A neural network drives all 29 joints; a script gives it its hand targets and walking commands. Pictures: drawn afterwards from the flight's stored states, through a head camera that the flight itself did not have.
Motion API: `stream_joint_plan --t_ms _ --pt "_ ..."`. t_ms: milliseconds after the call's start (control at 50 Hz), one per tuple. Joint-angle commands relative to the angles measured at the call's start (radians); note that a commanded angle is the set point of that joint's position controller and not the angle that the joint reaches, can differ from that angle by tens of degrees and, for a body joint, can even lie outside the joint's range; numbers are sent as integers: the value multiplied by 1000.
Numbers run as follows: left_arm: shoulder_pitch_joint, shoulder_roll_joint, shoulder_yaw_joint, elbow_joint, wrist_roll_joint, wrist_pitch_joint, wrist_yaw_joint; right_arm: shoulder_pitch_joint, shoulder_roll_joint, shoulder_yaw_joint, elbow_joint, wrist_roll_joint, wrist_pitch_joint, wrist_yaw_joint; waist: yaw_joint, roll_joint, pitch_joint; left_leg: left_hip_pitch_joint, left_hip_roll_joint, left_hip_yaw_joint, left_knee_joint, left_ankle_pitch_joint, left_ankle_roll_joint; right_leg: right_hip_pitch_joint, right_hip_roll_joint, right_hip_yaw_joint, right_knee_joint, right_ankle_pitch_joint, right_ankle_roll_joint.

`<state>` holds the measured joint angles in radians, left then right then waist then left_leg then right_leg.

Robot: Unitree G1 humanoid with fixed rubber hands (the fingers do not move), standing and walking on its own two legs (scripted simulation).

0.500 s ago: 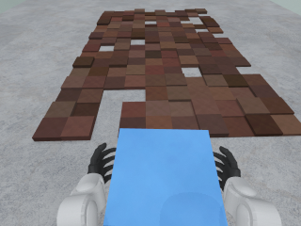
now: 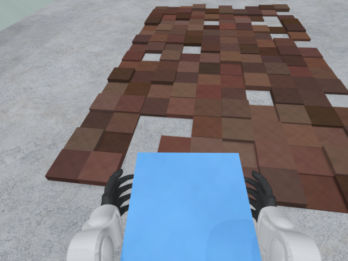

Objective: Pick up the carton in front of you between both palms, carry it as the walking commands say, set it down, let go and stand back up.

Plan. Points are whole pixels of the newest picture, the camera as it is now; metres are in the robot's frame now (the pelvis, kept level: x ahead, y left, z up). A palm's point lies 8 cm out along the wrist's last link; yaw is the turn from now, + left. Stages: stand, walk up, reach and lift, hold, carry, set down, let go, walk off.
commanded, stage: carry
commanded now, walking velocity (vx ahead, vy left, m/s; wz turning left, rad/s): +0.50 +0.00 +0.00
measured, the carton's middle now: (187, 221) +0.22 +0.01 +0.00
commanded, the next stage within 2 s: none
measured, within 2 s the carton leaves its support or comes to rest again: neither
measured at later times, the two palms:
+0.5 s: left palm (136, 70) +0.68 +0.19 +0.11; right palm (229, 72) +0.65 -0.12 +0.12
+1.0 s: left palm (146, 35) +1.03 +0.20 +0.09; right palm (213, 33) +1.06 -0.11 +0.08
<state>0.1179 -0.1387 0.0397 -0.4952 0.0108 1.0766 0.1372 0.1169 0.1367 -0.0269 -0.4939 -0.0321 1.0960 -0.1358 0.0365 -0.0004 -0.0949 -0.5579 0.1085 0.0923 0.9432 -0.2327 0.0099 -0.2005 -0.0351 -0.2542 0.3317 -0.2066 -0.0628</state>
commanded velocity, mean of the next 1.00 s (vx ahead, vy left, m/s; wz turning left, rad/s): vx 0.50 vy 0.00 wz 0.00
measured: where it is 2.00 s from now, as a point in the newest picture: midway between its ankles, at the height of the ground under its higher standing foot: (180, 124)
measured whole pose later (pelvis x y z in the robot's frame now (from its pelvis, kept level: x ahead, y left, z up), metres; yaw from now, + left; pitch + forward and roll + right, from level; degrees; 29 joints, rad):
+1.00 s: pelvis +0.69 +0.03 -0.03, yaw -3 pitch +6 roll +0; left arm -0.48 -0.14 0.25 -0.36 -0.07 1.03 0.24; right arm -0.51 0.17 -0.30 -0.31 -0.03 1.00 -0.24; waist 0.11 0.01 0.11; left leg -0.76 0.00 0.09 0.75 -0.20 0.06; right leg -0.06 -0.04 -0.07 0.49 -0.47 0.01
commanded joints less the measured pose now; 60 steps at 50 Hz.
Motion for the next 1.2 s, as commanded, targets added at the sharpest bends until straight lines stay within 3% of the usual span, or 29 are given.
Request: stream_joint_plan --t_ms 0,160,220,240,260,280,340,420,560,620,660,680,700,720,740,760,780,820,840,880,920,940,960,980,1000,1020,1040,1080,1180 --pt "-316 -688 -584 -104 -183 -9 -70 -307 721 557 -101 134 -37 21 -25 -121 -103 -50 8 35 -206 95 -18 154 -231 186 -213 46 -56" --pt "-472 -491 -490 -115 -172 11 30 -509 505 505 -153 197 -3 -39 -18 -154 6 5 -34 105 -392 190 25 232 -218 91 -121 245 -43" --pt "-602 -418 -464 -88 -180 18 71 -588 413 433 -85 205 -1 -68 -87 -74 -131 403 -149 188 -413 41 51 131 -129 -8 288 474 0" --pt "-652 -396 -451 -81 -183 21 84 -621 383 410 -68 203 -2 -76 -120 53 -206 574 0 -52 -483 -119 86 -32 -72 -8 543 313 29" --pt "-703 -406 -437 -79 -193 24 90 -680 372 398 -52 213 -4 -87 -112 331 -294 766 243 -543 -621 -238 231 -330 57 52 863 -60 64" --pt "-788 -419 -430 -59 -216 22 97 -727 394 403 -36 235 -4 -90 -115 321 -282 777 267 -638 -689 -86 243 -454 76 197 1021 -288 37" --pt "-897 -498 -389 51 -206 8 100 -902 463 404 -13 259 -23 -84 -99 62 -303 661 214 -361 -585 239 189 -490 -43 274 1025 -164 -15" --pt "-997 -515 -345 166 -143 -12 103 -1056 517 395 74 262 -47 -69 -70 111 -313 599 176 -221 -629 219 170 -481 -47 234 876 -87 -1" --pt "-1170 -538 -294 297 -126 -13 102 -1185 537 312 255 210 -48 -89 -99 123 -229 650 107 -70 -607 359 188 -536 -24 148 491 65 16" --pt "-1192 -557 -277 326 -128 -2 92 -1209 556 300 285 197 -37 -93 -105 132 -214 725 117 -61 -538 515 182 -527 -2 112 391 85 -6" --pt "-1215 -578 -267 357 -120 4 90 -1248 598 304 286 194 -26 -88 -113 48 -215 787 35 4 -347 924 131 -446 111 -15 311 7 -26" --pt "-1190 -603 -275 367 -124 6 85 -1233 600 310 285 199 -25 -84 -77 20 -305 688 28 23 -139 1023 97 -188 135 -8 216 136 -45" --pt "-1166 -613 -278 355 -129 1 79 -1230 614 322 267 209 -28 -78 -12 -8 -416 486 19 44 39 837 52 171 79 51 102 371 -67" --pt "-1123 -641 -283 345 -135 -5 76 -1252 636 339 231 216 -31 -71 78 -116 -437 100 -30 20 227 368 20 542 -37 213 70 455 -109" --pt "-1128 -657 -289 338 -138 -9 72 -1278 672 351 221 219 -29 -66 80 -241 -349 -247 -131 22 350 -258 30 727 -150 432 132 992 -124" --pt "-1142 -622 -298 317 -136 -10 76 -1246 681 335 244 224 -32 -66 131 -289 -388 -549 -183 -9 545 -427 20 1000 -299 571 274 1522 -235" --pt "-1154 -623 -335 260 -144 -22 82 -1207 668 319 226 215 -39 -67 186 -229 -471 -561 -141 -110 657 -438 35 971 -383 643 275 1330 -305" --pt "-1213 -678 -407 133 -204 -42 76 -1211 665 302 181 193 -58 -73 150 -60 -414 -660 -82 -194 641 -472 76 835 -325 659 215 658 -219" --pt "-1241 -689 -449 67 -235 -52 66 -1174 638 267 164 166 -71 -80 134 -32 -384 -671 -77 -163 573 -454 77 777 -303 616 199 585 -189" --pt "-1315 -692 -510 0 -311 -71 40 -1169 583 237 138 115 -98 -98 97 -44 -309 -503 -66 -62 266 -305 57 548 -234 466 87 567 -141" --pt "-1319 -668 -537 -6 -365 -79 20 -1159 532 242 109 104 -108 -109 24 -117 -279 -21 -100 8 -206 -10 43 188 -107 258 20 544 -58" --pt "-1273 -655 -538 20 -373 -75 15 -1147 517 251 106 104 -106 -110 -8 -194 -317 211 -187 125 -224 79 45 95 -112 231 63 781 -61" --pt "-1236 -639 -538 44 -365 -69 14 -1127 510 267 122 109 -102 -106 -101 -216 -392 433 -217 148 -291 196 58 58 -106 164 222 935 -40" --pt "-1213 -625 -534 62 -344 -64 17 -1093 502 286 141 117 -97 -101 -197 -145 -499 666 -223 150 -357 270 55 30 -72 121 475 878 -9" --pt "-1188 -612 -506 87 -305 -60 26 -1075 523 310 149 127 -89 -91 -200 -21 -498 809 -125 15 -361 300 58 -127 -11 168 672 262 7" --pt "-1095 -603 -462 117 -272 -45 35 -1042 513 320 177 132 -79 -92 -124 359 -662 941 226 -641 -473 491 243 -322 149 193 1087 -270 62" --pt "-1074 -563 -419 128 -235 -36 52 -1025 547 352 187 175 -65 -84 -124 272 -725 950 243 -762 -469 474 317 -343 143 356 1280 -247 28" --pt "-1081 -583 -356 141 -175 -21 68 -1123 606 411 126 249 -58 -60 -131 104 -550 847 186 -597 -435 559 274 -488 60 314 1256 -240 20" --pt "-1095 -606 -297 190 -82 -36 60 -1263 710 503 75 326 -68 -21 -129 40 -397 740 136 -453 -537 485 235 -517 24 277 822 -230 20"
